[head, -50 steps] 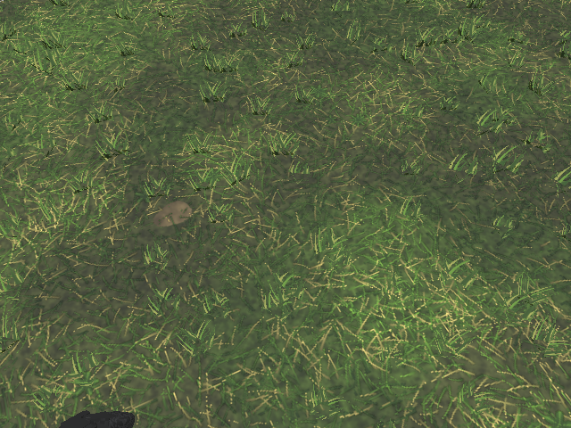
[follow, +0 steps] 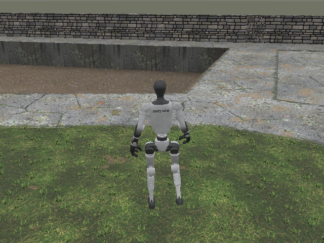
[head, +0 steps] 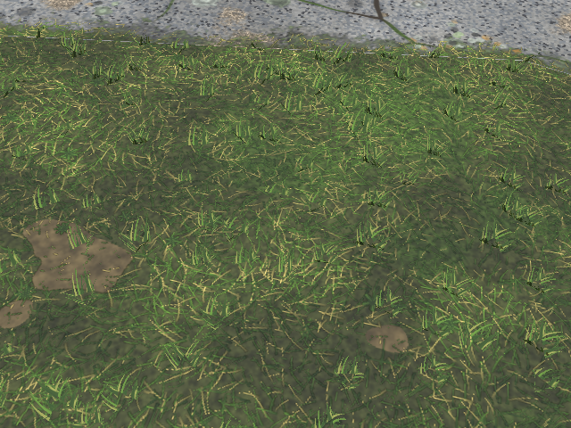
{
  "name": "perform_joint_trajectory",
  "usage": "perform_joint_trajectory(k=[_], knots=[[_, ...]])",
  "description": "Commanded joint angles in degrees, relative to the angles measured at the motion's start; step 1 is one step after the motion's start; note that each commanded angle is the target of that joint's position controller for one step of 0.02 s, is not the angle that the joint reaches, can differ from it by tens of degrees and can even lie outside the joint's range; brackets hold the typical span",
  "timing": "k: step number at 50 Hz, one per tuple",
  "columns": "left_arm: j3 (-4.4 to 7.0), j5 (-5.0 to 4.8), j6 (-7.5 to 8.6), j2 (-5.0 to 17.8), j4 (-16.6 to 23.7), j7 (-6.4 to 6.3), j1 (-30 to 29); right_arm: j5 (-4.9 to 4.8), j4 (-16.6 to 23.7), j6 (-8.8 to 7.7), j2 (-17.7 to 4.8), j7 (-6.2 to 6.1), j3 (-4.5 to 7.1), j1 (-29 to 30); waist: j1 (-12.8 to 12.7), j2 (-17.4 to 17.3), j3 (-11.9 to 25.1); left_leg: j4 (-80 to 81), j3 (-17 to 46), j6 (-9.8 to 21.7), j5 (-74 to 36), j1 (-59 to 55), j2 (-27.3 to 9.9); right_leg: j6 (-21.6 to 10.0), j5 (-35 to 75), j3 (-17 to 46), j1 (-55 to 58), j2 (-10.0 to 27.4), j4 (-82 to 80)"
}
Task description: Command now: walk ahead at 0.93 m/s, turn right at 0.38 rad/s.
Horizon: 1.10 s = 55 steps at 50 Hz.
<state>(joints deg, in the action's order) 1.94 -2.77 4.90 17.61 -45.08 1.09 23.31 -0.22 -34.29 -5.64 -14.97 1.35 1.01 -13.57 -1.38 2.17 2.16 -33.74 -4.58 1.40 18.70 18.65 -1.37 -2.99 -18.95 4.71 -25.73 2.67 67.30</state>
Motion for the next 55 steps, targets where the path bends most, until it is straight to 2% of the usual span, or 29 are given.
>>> perform_joint_trajectory(k=[1,2,5,8,11,13,15,16,17,18,19,20,21,22,23,25,28,32,36,37,38,39,40,41,42,44,46,52,55], knots=[[1.2,0.42,0.67,4.1,7.9,0.4,-9.3,0.97,-1.4,-0.57,-5.2,0.15,2.11,-9.5,4.6,-9.7,-3.7,20.8,20.7,6.9,7.7,-21.0,-15.4,0.1,9.4,3.2,-30.5,5.1,7.1],[1.18,-0.08,-0.47,3.0,7.2,0.82,-7.5,1.01,-2.0,-0.91,-4.1,0.16,1.96,-7.9,2.6,-11.1,-4.7,22.3,16.5,5.7,2.4,-17.0,-14.6,0.7,11.6,3.3,-27.3,5.6,7.2],[1.21,-0.41,-2.48,1.7,6.5,1.01,-8.4,1.41,-4.1,-1.7,-4.4,-0.45,2.46,-6.3,1.0,-7.0,-8.2,25.4,4.6,2.9,-12.6,-12.7,-11.6,1.7,18.4,3.4,-26.3,4.1,5.6],[1.09,0.19,-2.25,1.6,8.3,1.36,-14.5,1.73,-6.6,-2.02,-4.7,-1.72,2.4,-7.8,1.9,-5.3,-11.3,28.0,-3.8,0.1,-23.5,-12.1,-9.3,0.6,26.0,-1.6,-24.2,1.2,-5.1],[0.7,0.16,-1.43,0.5,10.1,3.23,-19.6,1.46,-8.6,-1.5,-6.8,-2.91,2.52,-9.9,2.7,-3.7,-12.3,27.6,-9.2,-3.7,-37.2,-15.7,-8.9,-2.3,28.7,-8.6,-19.1,-1.0,-17.1],[1.15,-0.05,-0.87,1.2,11.7,4.24,-22.1,1.48,-9.4,-0.64,-10.5,-4.06,3.07,-11.8,2.1,-6.1,-9.9,22.2,-10.8,-5.5,-63.2,-19.4,-9.2,-4.5,26.3,-14.8,-11.1,-5.1,-22.6],[2.43,-0.5,-1.39,4.0,11.8,4.51,-17.0,1.14,-9.0,1.1,-14.6,-5.82,4.2,-10.6,-2.6,-11.2,-6.0,10.6,-10.9,-5.4,-87.1,-23.8,-11.3,-5.5,21.5,-17.7,-2.9,-8.6,-24.3],[3.85,-0.22,-2.09,6.9,9.6,4.3,-7.4,1.02,-7.9,1.85,-15.8,-6.29,4.7,-8.0,-7.6,-11.9,-1.8,-1.3,-9.9,-5.1,-93.5,-21.9,-11.9,-6.5,19.8,-17.4,7.5,-10.0,-24.5],[6.03,0.48,-3.16,11.4,5.6,3.43,7.5,0.96,-6.1,1.81,-16.4,-5.92,5.03,-3.4,-14.2,-10.7,3.8,-18.1,-7.5,-4.7,-90.1,-14.4,-11.4,-9.1,21.9,-11.4,24.8,-8.3,-27.7],[5.96,0.83,-3.82,11.2,3.2,1.43,11.9,-0.47,-5.4,0.7,-11.3,-4.21,4.04,-0.7,-14.7,1.8,1.5,-42.4,-7.2,-5.4,-29.0,-3.0,-0.9,-11.2,31.6,-3.1,34.4,-3.9,-39.2],[5.29,3.76,-3.09,13.9,6.0,0.8,4.7,1.12,-1.2,-1.66,-1.1,-2.66,0.89,-7.1,-2.7,17.9,5.0,-63.7,3.1,-6.0,17.7,20.3,7.8,-18.7,51.1,18.4,47.2,4.5,-30.9],[5.67,5.18,-2.42,14.3,9.2,0.64,2.6,-0.04,0.3,-3.48,-4.8,-1.82,0.55,-9.5,-3.1,8.1,19.3,-67.2,15.2,-4.5,16.3,23.5,6.7,-26.6,33.2,36.3,49.8,13.1,-40.6],[5.68,3.78,-1.93,12.4,11.0,0.69,-0.2,-0.86,1.8,-4.17,-8.8,-1.78,1.31,-3.4,-3.2,-2.0,13.0,-59.9,15.6,-2.2,12.4,23.6,4.8,-24.1,21.6,37.2,41.7,11.3,-47.7],[5.11,2.31,-1.38,10.7,11.8,0.91,-5.9,-0.94,2.2,-3.99,-8.9,-1.89,1.8,-1.2,1.5,-9.6,2.6,-52.7,14.2,-1.9,9.5,23.9,2.5,-21.8,18.9,33.3,29.5,9.2,-50.7],[4.57,1.78,-1.02,9.1,12.9,0.98,-10.1,-0.01,1.2,-3.02,-9.1,-2.1,2.07,-1.7,4.2,-11.8,-1.0,-48.1,14.0,-2.8,8.0,20.7,0.7,-20.3,22.7,30.0,20.5,7.4,-51.6],[4.62,2.37,-1.1,8.8,14.0,0.33,-13.6,1.01,0.8,-0.78,-10.8,-2.43,2.93,-2.6,6.1,-8.6,-3.6,-39.2,13.3,-5.4,6.0,14.0,-1.4,-18.3,33.0,23.2,8.6,3.6,-53.0],[5.06,1.85,-2.79,9.8,12.0,-1.83,-13.1,2.46,3.3,0.21,-6.1,-3.18,1.66,4.0,4.4,-5.3,-1.6,-19.6,8.8,-7.8,-2.2,7.4,2.4,-13.7,46.6,13.1,0.7,-4.7,-47.9],[5.33,0.4,-6.51,9.3,10.7,-3.77,-10.8,0.39,4.5,1.25,-5.7,-2.61,1.78,9.3,0.9,2.3,6.2,-1.9,9.0,-8.4,-17.7,-0.8,8.2,-5.9,31.9,14.8,3.7,-8.1,-42.3],[4.33,0.98,-7.07,5.3,12.8,-4.07,-14.5,0.24,2.5,0.55,-8.6,-2.26,3.68,6.2,3.5,5.6,5.7,12.4,13.8,-6.3,-26.0,-6.8,4.0,-2.1,15.2,21.4,8.8,-7.7,-31.0],[3.08,1.55,-7.0,1.2,12.8,-3.63,-11.4,1.16,2.0,0.46,-9.5,-2.59,3.8,3.6,2.8,-1.0,10.0,13.1,20.0,-2.0,-31.1,-17.0,-5.7,0.2,-3.6,16.5,5.1,-10.8,-18.5],[2.3,3.03,-6.89,-1.2,12.5,-3.5,-5.4,2.2,4.1,1.39,-10.4,-2.99,3.54,3.9,-0.4,-10.3,11.3,7.9,31.8,3.7,-52.1,-26.2,-16.6,2.5,-25.2,9.8,-5.5,-16.1,-6.3],[3.13,1.49,-6.34,4.2,13.7,-2.07,2.3,2.69,2.6,2.12,-13.1,-2.96,4.48,3.6,-5.2,-22.5,16.7,11.5,50.4,13.7,-37.5,-27.1,-28.1,4.5,-21.9,7.6,-10.7,-10.3,2.9],[4.45,0.98,-6.8,9.3,11.0,-2.16,-1.0,2.21,4.6,2.39,-9.3,-3.33,4.13,7.5,-2.4,-14.9,11.6,13.0,45.8,13.6,-24.9,-22.4,-22.2,6.8,-16.1,6.0,-11.5,-6.7,7.0],[5.07,0.99,-7.71,11.2,11.0,-2.49,-6.8,2.1,4.8,3.08,-6.3,-3.5,3.16,8.0,0.0,-8.8,7.8,12.6,35.6,10.5,-17.8,-18.0,-17.1,7.8,-11.1,4.2,-11.8,-5.8,8.8],[4.91,1.28,-8.68,10.2,11.0,-3.02,-9.0,2.0,5.0,3.76,-6.0,-3.38,2.71,8.4,0.5,-5.6,6.1,13.4,30.7,8.8,-15.3,-13.2,-13.7,8.2,-8.9,3.0,-9.7,-5.4,9.0],[3.66,1.74,-8.76,6.6,12.5,-3.07,-11.5,2.07,3.5,4.42,-8.0,-3.22,3.16,9.1,0.3,-6.4,1.7,15.5,23.4,8.6,-18.1,-5.6,-9.8,7.6,-6.6,0.6,-6.1,-4.8,3.0],[2.55,1.92,-8.1,3.7,12.4,-2.97,-11.3,2.03,2.1,4.77,-8.1,-2.9,3.37,7.7,0.6,-8.9,3.6,15.7,19.9,9.8,-23.2,-6.8,-8.8,7.4,-7.8,-1.5,-2.6,-5.2,-4.1],[1.89,2.32,-7.93,4.4,11.1,-1.82,-12.8,0.26,-0.7,5.53,-9.7,-2.13,3.87,6.1,2.2,-12.9,4.7,16.0,19.5,11.7,-15.2,-7.3,-11.5,4.9,-3.7,-2.9,7.4,-3.7,-24.5],[1.9,2.76,-7.73,3.8,9.2,-0.98,-10.0,-0.8,-2.7,5.93,-9.0,-2.21,3.41,3.9,0.4,-11.9,3.1,13.7,16.8,7.5,-8.9,-1.1,-9.3,1.0,5.8,-4.6,17.9,-4.7,-41.6]])
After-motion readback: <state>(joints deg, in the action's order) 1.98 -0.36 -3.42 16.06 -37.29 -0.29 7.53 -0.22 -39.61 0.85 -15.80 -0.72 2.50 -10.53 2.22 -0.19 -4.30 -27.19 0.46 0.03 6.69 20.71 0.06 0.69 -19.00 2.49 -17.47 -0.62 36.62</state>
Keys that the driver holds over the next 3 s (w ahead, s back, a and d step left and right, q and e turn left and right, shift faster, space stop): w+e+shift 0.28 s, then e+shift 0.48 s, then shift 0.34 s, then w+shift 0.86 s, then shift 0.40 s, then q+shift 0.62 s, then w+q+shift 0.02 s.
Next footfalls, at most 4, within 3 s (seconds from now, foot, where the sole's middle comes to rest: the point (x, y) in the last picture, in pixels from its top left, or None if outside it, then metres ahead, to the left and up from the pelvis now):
0.36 right None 0.45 -0.08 -0.77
0.74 left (308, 338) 0.73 -0.04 -0.77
1.12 right None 0.49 -0.13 -0.77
1.56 left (331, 300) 0.84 -0.10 -0.77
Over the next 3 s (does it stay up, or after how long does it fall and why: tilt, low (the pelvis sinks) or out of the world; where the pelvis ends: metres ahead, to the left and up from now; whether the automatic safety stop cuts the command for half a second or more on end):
stays up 1.10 -0.60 0.01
